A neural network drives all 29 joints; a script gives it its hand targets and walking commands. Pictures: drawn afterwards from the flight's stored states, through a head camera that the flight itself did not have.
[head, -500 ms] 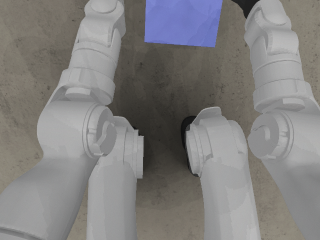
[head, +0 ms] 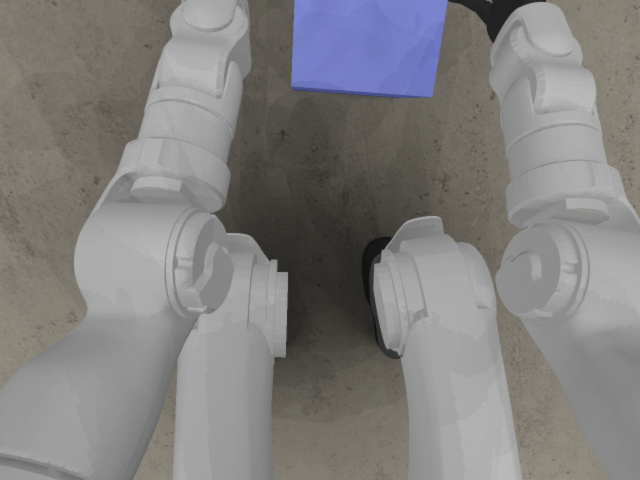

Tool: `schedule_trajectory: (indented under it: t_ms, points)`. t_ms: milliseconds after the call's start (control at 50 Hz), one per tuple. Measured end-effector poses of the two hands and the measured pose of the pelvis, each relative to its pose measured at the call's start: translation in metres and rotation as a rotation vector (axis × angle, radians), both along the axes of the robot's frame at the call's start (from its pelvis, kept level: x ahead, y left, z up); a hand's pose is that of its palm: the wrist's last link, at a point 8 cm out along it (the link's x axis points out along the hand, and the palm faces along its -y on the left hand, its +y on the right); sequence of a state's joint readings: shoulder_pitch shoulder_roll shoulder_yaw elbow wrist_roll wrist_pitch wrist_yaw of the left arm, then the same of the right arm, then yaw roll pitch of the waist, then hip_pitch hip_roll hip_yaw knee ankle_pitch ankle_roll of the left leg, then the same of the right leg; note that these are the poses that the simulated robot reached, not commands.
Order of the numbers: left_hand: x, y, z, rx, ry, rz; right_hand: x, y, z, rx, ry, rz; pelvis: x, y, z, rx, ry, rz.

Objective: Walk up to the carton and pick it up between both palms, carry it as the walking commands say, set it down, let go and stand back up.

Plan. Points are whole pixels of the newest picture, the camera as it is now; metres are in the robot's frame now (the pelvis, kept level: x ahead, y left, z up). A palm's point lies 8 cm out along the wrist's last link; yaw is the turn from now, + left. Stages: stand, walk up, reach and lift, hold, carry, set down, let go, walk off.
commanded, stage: set down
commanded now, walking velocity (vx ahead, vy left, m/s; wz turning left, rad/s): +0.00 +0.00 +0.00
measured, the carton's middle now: out of the picture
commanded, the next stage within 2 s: none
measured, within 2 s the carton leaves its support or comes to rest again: neither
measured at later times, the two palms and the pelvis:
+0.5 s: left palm (204, 11) +0.52 +0.09 -0.21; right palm (507, 45) +0.48 -0.20 -0.20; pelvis -0.01 +0.00 +0.00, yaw +0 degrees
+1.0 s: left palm out of the picture +0.54 +0.10 -0.15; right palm (560, 9) +0.50 -0.21 -0.15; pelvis -0.03 +0.01 +0.02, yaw -2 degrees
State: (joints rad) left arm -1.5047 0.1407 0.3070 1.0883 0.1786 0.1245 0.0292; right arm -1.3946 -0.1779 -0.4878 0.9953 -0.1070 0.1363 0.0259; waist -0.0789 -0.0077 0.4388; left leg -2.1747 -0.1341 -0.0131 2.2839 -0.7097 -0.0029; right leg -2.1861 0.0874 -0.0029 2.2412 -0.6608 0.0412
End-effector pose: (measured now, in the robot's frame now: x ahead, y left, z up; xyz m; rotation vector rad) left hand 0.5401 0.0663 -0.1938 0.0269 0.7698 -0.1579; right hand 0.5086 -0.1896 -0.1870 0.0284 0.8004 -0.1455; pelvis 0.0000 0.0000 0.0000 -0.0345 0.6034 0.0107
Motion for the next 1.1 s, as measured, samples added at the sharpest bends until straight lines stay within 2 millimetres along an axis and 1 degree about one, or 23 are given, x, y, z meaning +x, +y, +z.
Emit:
schedule_trajectory:
  t_ms: [240,400,440,480,580,620,660,720,800,880,980,1100]
  points:
    - [-0.001,0.001,-0.001,0.012,-0.012,-0.013,-0.001,0.001,-0.001,-0.005,-0.002,0.001,-0.002,-0.002,-0.001,0.002,-0.011,-0.002]
    - [-0.013,0.006,-0.009,0.056,0.01,-0.039,-0.012,0.003,-0.008,-0.028,0.018,0.02,-0.006,-0.002,0.001,0.006,-0.023,0.0]
    - [-0.016,0.012,-0.012,0.078,0.013,-0.025,-0.019,0.002,-0.012,-0.042,0.04,0.022,-0.008,-0.003,0.001,0.008,-0.027,-0.001]
    - [-0.018,0.022,-0.014,0.098,0.013,0.002,-0.026,-0.002,-0.016,-0.056,0.059,0.013,-0.011,-0.003,0.001,0.009,-0.033,-0.003]
    - [-0.021,0.046,-0.019,0.129,0.032,0.042,-0.036,-0.023,-0.018,-0.07,0.057,-0.041,-0.017,0.0,-0.001,0.01,-0.05,-0.013]
    - [-0.02,0.051,-0.02,0.129,0.034,0.046,-0.036,-0.03,-0.018,-0.07,0.046,-0.057,-0.02,0.001,-0.002,0.011,-0.058,-0.019]
    - [-0.018,0.051,-0.019,0.12,0.031,0.047,-0.035,-0.034,-0.017,-0.068,0.037,-0.064,-0.022,0.002,-0.004,0.011,-0.061,-0.024]
    - [-0.012,0.044,-0.012,0.093,0.003,0.047,-0.03,-0.031,-0.011,-0.065,0.013,-0.056,-0.023,0.003,-0.006,0.01,-0.064,-0.031]
    - [-0.003,0.033,0.003,0.065,-0.054,0.051,-0.017,-0.02,0.003,-0.057,-0.036,-0.049,-0.025,0.004,-0.004,0.007,-0.061,-0.036]
    - [0.004,0.029,0.018,0.075,-0.095,0.058,-0.008,-0.013,0.018,-0.054,-0.086,-0.057,-0.028,0.005,0.003,0.007,-0.061,-0.04]
    - [0.004,0.033,0.037,0.097,-0.102,0.081,-0.01,-0.018,0.034,-0.065,-0.102,-0.083,-0.03,0.006,0.017,0.013,-0.06,-0.041]
    - [0.005,0.036,0.07,0.102,-0.111,0.112,-0.017,-0.029,0.063,-0.081,-0.104,-0.098,-0.031,0.006,0.041,0.022,-0.07,-0.046]
